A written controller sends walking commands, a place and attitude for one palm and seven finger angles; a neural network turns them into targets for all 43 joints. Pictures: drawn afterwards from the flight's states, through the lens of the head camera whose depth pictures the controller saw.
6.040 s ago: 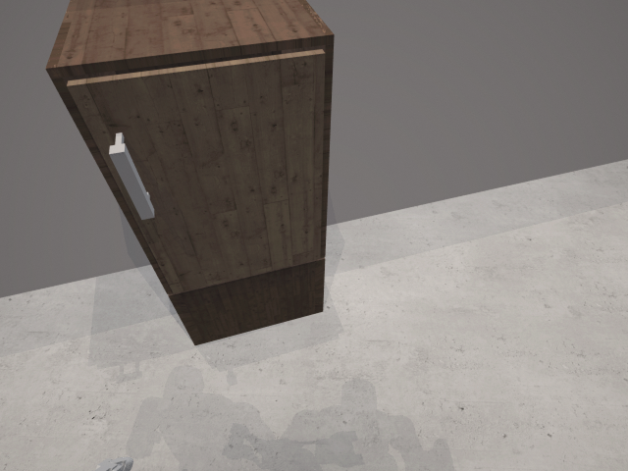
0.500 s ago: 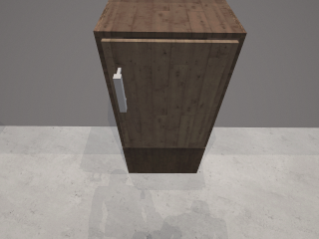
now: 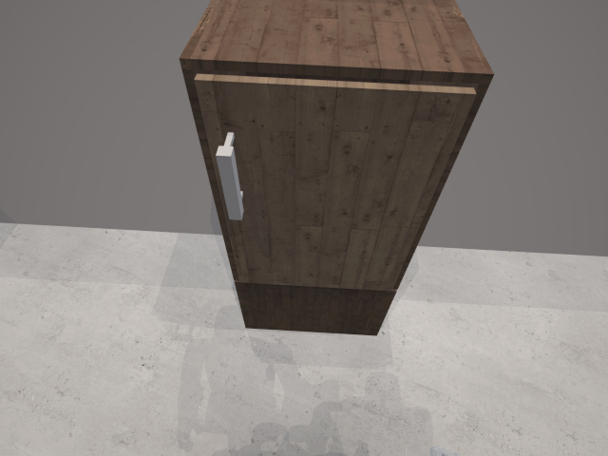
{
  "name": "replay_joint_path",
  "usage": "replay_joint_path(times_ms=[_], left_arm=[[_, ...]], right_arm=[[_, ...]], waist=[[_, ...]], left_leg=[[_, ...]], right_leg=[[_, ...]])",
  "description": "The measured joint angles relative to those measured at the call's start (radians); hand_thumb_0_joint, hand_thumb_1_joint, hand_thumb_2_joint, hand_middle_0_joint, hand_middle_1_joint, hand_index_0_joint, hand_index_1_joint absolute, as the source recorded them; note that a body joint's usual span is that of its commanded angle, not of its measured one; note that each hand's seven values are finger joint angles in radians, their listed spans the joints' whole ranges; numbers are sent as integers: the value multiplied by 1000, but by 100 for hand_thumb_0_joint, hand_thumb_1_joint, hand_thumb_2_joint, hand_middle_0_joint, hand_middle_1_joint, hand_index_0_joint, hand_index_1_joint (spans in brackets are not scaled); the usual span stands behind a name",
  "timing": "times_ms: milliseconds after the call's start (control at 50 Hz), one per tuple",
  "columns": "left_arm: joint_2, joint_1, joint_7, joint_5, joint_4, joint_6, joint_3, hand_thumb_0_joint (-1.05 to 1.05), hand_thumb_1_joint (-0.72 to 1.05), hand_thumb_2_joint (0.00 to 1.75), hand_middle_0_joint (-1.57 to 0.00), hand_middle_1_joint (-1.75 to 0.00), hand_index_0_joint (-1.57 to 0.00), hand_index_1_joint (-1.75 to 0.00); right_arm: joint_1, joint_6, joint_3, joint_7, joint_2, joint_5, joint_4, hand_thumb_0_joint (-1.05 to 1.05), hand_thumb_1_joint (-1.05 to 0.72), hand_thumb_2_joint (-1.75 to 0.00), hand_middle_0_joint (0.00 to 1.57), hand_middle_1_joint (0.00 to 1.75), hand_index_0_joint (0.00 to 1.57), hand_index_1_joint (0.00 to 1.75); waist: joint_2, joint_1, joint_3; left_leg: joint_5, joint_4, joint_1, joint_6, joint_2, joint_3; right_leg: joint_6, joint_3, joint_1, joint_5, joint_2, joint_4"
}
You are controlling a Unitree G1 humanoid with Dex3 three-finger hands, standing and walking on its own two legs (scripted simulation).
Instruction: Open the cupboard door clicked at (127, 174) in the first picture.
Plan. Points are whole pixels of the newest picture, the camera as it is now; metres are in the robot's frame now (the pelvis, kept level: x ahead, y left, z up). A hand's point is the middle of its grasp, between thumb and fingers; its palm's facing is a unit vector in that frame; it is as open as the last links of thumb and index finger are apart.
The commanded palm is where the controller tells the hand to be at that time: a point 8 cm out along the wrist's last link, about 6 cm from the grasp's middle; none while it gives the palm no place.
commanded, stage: come to a stop and stand still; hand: left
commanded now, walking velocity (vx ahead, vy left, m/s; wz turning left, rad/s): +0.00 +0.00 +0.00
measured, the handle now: (233, 177) +0.55 +0.18 +0.01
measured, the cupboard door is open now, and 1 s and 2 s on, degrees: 0 0 0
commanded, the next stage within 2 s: look again from close up in 0.54 s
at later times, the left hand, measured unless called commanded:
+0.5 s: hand out of the picture +0.04 +0.15 -0.17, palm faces +0.01 -0.97 -0.23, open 7.4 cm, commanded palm none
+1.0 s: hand out of the picture +0.00 +0.13 -0.18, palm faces +0.04 -0.99 -0.16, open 7.4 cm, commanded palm none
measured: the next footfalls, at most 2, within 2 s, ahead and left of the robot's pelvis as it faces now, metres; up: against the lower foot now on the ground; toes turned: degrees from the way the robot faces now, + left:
right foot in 0.10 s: +0.04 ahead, -0.17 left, +0.00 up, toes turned -2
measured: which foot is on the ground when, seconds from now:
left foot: down 0.00-1.00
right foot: up 0.00-0.08, down 0.10-1.00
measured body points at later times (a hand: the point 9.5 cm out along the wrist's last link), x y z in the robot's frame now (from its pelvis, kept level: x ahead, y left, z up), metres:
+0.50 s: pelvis -0.02 -0.04 -0.01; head -0.02 -0.04 +0.44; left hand +0.04 +0.20 -0.15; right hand -0.03 -0.28 -0.16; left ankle +0.04 +0.09 -0.74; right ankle +0.00 -0.17 -0.74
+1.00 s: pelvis +0.01 -0.04 +0.00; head +0.00 -0.03 +0.45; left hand +0.00 +0.18 -0.16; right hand +0.04 -0.27 -0.15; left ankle +0.04 +0.09 -0.74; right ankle +0.00 -0.17 -0.74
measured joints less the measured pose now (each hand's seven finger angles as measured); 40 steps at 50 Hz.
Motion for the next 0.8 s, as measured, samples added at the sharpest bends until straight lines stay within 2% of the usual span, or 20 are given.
replay_joint_path(times_ms=[60, 100, 140, 180, 240, 320, 540, 800], left_arm=[[14, -37, 1, 4, -36, -7, 3, 0, 91, 90, -19, -30, -20, -30], [41, -33, 2, 9, -67, -28, 2, 0, 91, 90, -19, -30, -20, -30], [45, -42, 2, 13, -67, -31, -1, 0, 91, 90, -19, -30, -20, -30], [47, -35, -5, 15, -69, -21, -10, 0, 91, 90, -19, -30, -20, -30], [52, -20, -11, 10, -74, -3, -13, 1, 91, 90, -19, -30, -20, -30], [55, -19, -18, 7, -92, 3, -15, 1, 91, 90, -20, -30, -20, -30], [58, 3, -29, -4, -67, -4, -14, 1, 91, 90, -20, -30, -20, -30], [27, 38, -26, -6, 14, -19, -21, 1, 91, 90, -20, -30, -20, -30]], right_arm=[[2, 16, -9, 15, -12, -6, -9, -1, -92, -90, 20, 29, 20, 30], [15, 25, -11, 29, -16, -4, -31, -1, -92, -90, 20, 30, 20, 30], [26, 33, -24, 36, -32, -7, -44, -1, -92, -90, 20, 29, 20, 30], [56, 41, -37, 40, -45, -8, -48, 0, -92, -90, 20, 29, 20, 30], [116, 43, -41, 42, -59, -11, -49, 0, -91, -90, 20, 29, 20, 30], [182, 47, -39, 39, -76, -18, -36, 1, -91, -90, 20, 29, 20, 30], [265, 38, -9, 37, -52, -18, 28, 1, -91, -90, 20, 29, 20, 30], [204, 16, 9, 27, -13, -9, 82, 1, -91, -90, 20, 29, 20, 30]], waist=[[15, -5, -9], [-10, -4, -18], [5, -17, -12], [11, -35, -25], [1, -56, -63], [4, -66, -85], [5, -67, -57], [-1, -41, -48]], left_leg=[[8, 15, -26, -18, 15, -14], [-23, 90, -66, -36, 16, -5], [-78, 161, -86, -48, 27, -35], [-64, 164, -69, -52, 22, -60], [-58, 161, -51, -56, 20, -63], [-54, 143, -50, -60, 27, -70], [-4, 62, -40, -69, 33, -78], [-3, 15, 7, -70, 35, -74]], right_leg=[[0, -2, 5, 71, -7, -101], [-11, 18, 41, 220, -25, -257], [1, 9, 32, 179, -8, -207], [8, 0, 45, 142, -3, -183], [7, -1, 56, 123, -5, -167], [0, -8, 61, 138, 5, -191], [-9, -17, 71, 185, 15, -271], [-5, -16, 123, 196, 19, -333]])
